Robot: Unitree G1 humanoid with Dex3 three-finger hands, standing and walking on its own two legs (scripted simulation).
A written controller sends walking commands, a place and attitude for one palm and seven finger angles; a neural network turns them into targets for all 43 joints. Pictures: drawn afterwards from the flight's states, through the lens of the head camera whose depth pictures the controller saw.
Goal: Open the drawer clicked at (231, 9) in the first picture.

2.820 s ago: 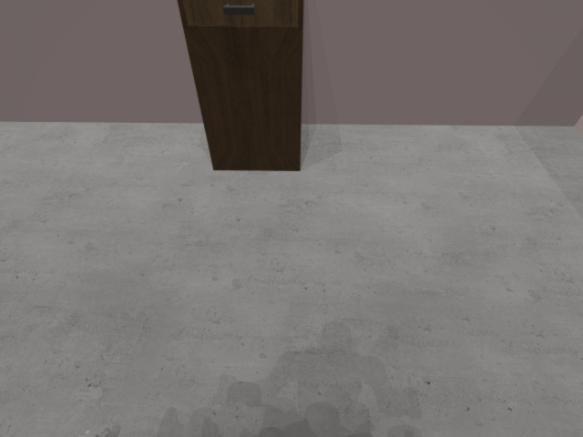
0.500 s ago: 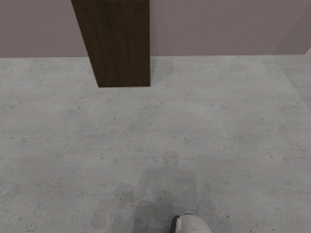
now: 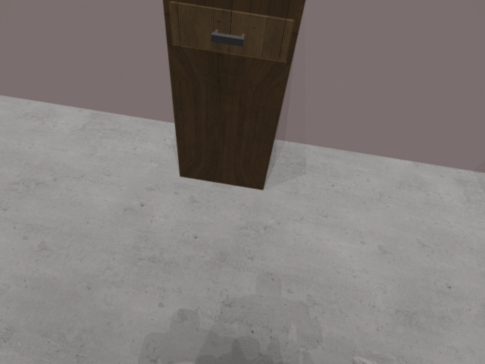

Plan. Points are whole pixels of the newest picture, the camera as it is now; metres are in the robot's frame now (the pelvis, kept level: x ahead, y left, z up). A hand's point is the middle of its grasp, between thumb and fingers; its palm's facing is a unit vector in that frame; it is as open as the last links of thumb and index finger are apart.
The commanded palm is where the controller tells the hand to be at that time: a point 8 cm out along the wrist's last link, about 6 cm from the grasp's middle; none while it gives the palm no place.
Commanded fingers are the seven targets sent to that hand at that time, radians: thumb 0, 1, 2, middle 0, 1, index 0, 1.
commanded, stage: walk to a spot facing it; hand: left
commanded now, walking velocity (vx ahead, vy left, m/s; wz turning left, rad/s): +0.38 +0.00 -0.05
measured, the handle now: (228, 36) +1.10 +0.15 +0.05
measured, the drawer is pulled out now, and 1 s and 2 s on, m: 0.00 0.00 0.00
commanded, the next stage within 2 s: take the last steps up to it in 0.32 s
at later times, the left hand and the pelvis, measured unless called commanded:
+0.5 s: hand (191, 275) +0.33 +0.13 -0.16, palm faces -0.11 -0.97 -0.23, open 7.3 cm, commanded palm none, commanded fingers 0.00 0.90 0.90 -0.20 -0.30 -0.20 -0.30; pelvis +0.21 -0.05 -0.01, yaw -6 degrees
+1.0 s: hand (191, 285) +0.31 +0.13 -0.17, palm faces +0.09 -0.99 -0.13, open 7.3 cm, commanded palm none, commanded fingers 0.00 0.90 0.90 -0.20 -0.30 -0.20 -0.30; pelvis +0.36 -0.03 +0.01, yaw -1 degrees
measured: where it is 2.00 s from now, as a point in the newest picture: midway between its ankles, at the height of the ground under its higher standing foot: (246, 286)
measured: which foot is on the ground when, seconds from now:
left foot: down 0.00-0.50, up 0.52-0.98, down 1.00-1.00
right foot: up 0.00-0.46, down 0.48-1.00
